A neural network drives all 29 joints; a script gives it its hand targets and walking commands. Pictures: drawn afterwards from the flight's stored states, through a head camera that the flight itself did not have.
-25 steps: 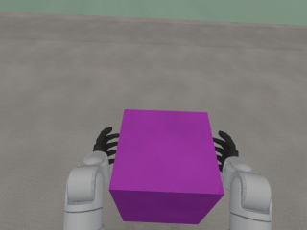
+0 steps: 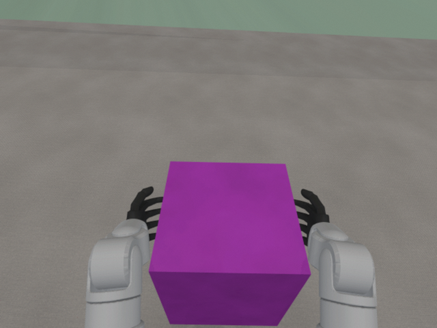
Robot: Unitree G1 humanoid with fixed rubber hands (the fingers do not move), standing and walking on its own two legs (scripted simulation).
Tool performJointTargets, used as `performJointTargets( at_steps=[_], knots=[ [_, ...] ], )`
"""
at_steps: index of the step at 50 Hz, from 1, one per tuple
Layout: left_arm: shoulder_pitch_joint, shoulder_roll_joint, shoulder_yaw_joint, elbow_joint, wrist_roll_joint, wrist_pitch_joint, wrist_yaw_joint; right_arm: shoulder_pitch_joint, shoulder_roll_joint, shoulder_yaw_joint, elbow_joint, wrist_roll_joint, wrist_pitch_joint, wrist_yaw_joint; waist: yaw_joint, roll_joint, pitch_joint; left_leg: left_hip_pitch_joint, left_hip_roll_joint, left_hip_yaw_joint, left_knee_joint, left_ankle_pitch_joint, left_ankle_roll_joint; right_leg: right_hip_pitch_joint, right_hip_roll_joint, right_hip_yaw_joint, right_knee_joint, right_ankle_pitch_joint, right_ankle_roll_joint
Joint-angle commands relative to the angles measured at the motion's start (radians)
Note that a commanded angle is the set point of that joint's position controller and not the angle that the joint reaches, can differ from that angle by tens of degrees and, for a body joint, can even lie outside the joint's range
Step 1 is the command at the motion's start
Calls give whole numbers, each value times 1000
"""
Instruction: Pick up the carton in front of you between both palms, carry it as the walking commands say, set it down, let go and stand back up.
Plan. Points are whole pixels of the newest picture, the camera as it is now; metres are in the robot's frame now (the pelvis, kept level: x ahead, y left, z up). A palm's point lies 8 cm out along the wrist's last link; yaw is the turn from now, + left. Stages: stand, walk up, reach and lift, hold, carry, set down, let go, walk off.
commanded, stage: carry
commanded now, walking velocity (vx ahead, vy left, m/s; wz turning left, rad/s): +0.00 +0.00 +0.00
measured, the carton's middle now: (225, 246) +0.28 +0.00 +0.01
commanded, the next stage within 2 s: none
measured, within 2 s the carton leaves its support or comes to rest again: neither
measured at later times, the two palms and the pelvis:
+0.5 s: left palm (168, 139) +0.49 +0.14 +0.09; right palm (301, 144) +0.50 -0.16 +0.10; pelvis +0.22 -0.01 +0.01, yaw +2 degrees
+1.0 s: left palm (160, 134) +0.52 +0.17 +0.08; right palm (287, 136) +0.53 -0.13 +0.09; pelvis +0.26 +0.01 +0.01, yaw +2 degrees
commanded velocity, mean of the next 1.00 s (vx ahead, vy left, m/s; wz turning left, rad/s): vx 0.00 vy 0.00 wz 0.00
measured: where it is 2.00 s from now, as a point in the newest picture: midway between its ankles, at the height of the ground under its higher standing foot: outside the picture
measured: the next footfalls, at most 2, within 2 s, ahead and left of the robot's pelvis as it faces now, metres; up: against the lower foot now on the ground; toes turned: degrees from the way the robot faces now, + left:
right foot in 0.26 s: +0.28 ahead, -0.11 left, +0.00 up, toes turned +12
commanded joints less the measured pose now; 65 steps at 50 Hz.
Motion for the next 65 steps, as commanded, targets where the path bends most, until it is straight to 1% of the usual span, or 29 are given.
performJointTargets(
  at_steps=[1, 2, 3, 6, 8, 10, 12, 13, 14, 15, 16, 18, 19, 21, 23, 24, 25, 26, 31, 34, 37, 42, 43, 48, 49, 53, 59, 61, 65],
  knots=[
    [-473, -937, -749, -43, -411, -2, -272, -425, 901, 695, -97, 404, 0, 255, -13, 107, -316, 615, 332, -424, -210, 549, 123, -428, -25, 71, 186, 35, -22],
    [-476, -962, -751, -51, -406, -11, -271, -436, 920, 698, -112, 414, -3, 257, -6, 110, -305, 569, 294, -320, -228, 548, 73, -379, -44, 69, 75, 86, -17],
    [-472, -960, -761, -76, -399, -15, -269, -431, 930, 706, -112, 414, -11, 259, -1, 154, -286, 504, 277, -261, -240, 514, 56, -325, -26, 47, -35, 102, -15],
    [-440, -963, -761, -104, -385, -32, -251, -434, 921, 714, -161, 433, -15, 268, 7, 197, -267, 426, 210, -116, -239, 582, 52, -202, 29, -34, -243, 173, 4],
    [-408, -950, -760, -125, -378, -28, -242, -385, 900, 713, -159, 426, -9, 271, -1, 238, -270, 443, 199, -76, -217, 654, 35, -167, 54, -62, -376, 277, 0],
    [-420, -936, -762, -137, -385, -19, -239, -380, 870, 708, -185, 421, -3, 269, -8, 243, -271, 443, 174, -29, -166, 630, 16, -103, 63, -98, -454, 405, -1],
    [-412, -908, -753, -132, -385, -4, -247, -389, 836, 705, -179, 415, 8, 263, 7, 170, -233, 390, 134, -3, -68, 501, -44, 39, 54, -123, -649, 606, 5],
    [-421, -887, -752, -143, -379, 4, -251, -371, 828, 696, -162, 405, 14, 263, 3, 136, -239, 322, 129, -23, -35, 356, -73, 152, -2, -76, -675, 703, -2],
    [-422, -863, -735, -113, -379, 16, -257, -379, 811, 689, -140, 395, 24, 260, 1, 37, -272, 207, 97, -33, 29, 120, -103, 306, -129, 38, -606, 1018, -15],
    [-402, -866, -717, -66, -377, 16, -261, -403, 808, 698, -161, 397, 38, 257, 6, -96, -314, 103, 49, -91, 46, -151, -120, 422, -230, 137, -529, 1262, -111],
    [-382, -872, -704, -37, -367, 11, -263, -429, 804, 710, -150, 404, 48, 257, 14, -161, -324, 62, 30, -93, 83, -261, -118, 470, -268, 184, -527, 1328, -164],
    [-370, -912, -699, -7, -366, 7, -265, -454, 840, 722, -142, 417, 46, 262, 13, -114, -338, 88, 18, -112, 19, -306, -117, 430, -241, 167, -563, 1239, -176],
    [-386, -929, -693, -14, -374, 4, -268, -467, 857, 726, -147, 425, 41, 266, 6, -74, -347, 176, 34, -116, -67, -230, -109, 362, -219, 119, -574, 1118, -142],
    [-417, -949, -706, -24, -377, -4, -270, -475, 879, 728, -138, 431, 31, 268, 5, -55, -326, 247, 52, -133, -154, -46, -103, 292, -148, 49, -549, 904, -92],
    [-439, -948, -717, -33, -385, -9, -268, -477, 880, 714, -124, 422, 28, 265, 11, 54, -300, 308, 95, -123, -73, 257, -104, 196, -110, 7, -495, 893, -69],
    [-438, -943, -710, -35, -383, -6, -268, -467, 884, 713, -124, 415, 28, 264, 10, 37, -297, 323, 108, -132, -59, 360, -104, 169, -96, -11, -462, 908, -71],
    [-446, -942, -727, -35, -390, -4, -267, -462, 878, 711, -109, 417, 26, 262, 8, 75, -301, 327, 102, -128, -42, 452, -107, 169, -87, -17, -433, 949, -71],
    [-437, -938, -727, -40, -392, -6, -267, -442, 883, 708, -104, 415, 23, 260, 10, 69, -320, 330, 99, -123, -30, 496, -106, 168, -88, -19, -414, 971, -72],
    [-450, -935, -733, -66, -395, -6, -268, -422, 891, 713, -103, 405, 16, 255, 4, 35, -304, 300, 72, -120, -31, 422, -106, 179, -82, -26, -409, 1026, -78],
    [-432, -930, -743, -68, -392, -7, -267, -428, 887, 703, -126, 408, 20, 254, 5, 66, -287, 316, 78, -123, -56, 450, -97, 172, -86, -16, -410, 954, -73],
    [-415, -928, -740, -61, -395, -6, -264, -416, 872, 706, -117, 412, 19, 256, 6, 61, -288, 351, 86, -125, -34, 588, -93, 148, -68, -40, -404, 927, -59],
    [-398, -940, -746, -50, -381, -16, -269, -381, 884, 710, -106, 394, 1, 266, 6, 83, -256, 350, 83, -120, -45, 582, -90, 136, -63, -44, -420, 890, -50],
    [-394, -935, -749, -45, -372, -22, -269, -387, 893, 714, -97, 398, -5, 268, 4, 64, -258, 348, 78, -122, -52, 580, -89, 147, -67, -40, -415, 906, -52],
    [-362, -930, -762, 10, -343, -77, -278, -378, 888, 732, -65, 381, -52, 277, 3, 66, -243, 334, 78, -128, -79, 528, -96, 151, -67, -34, -428, 893, -54],
    [-378, -932, -768, 6, -338, -92, -277, -391, 879, 729, -67, 374, -67, 278, 4, 97, -228, 342, 88, -136, -76, 564, -93, 134, -70, -34, -429, 834, -49],
    [-352, -894, -750, 37, -306, -149, -274, -362, 855, 707, -20, 341, -124, 274, 4, 93, -229, 361, 107, -148, -65, 637, -78, 121, -74, -39, -419, 798, -47],
    [-333, -859, -712, 92, -264, -238, -274, -318, 810, 661, 43, 274, -212, 263, 4, 68, -250, 357, 100, -133, -53, 542, -73, 128, -84, -31, -410, 795, -51],
    [-337, -849, -689, 113, -239, -273, -271, -322, 787, 641, 57, 253, -247, 258, 5, 104, -242, 335, 99, -137, -51, 536, -66, 128, -91, -28, -403, 761, -53],
    [-336, -818, -635, 188, -193, -344, -271, -338, 774, 606, 112, 207, -321, 252, 6, 57, -212, 324, 110, -147, -44, 470, -49, 90, -91, -35, -411, 692, -49]
  ],
)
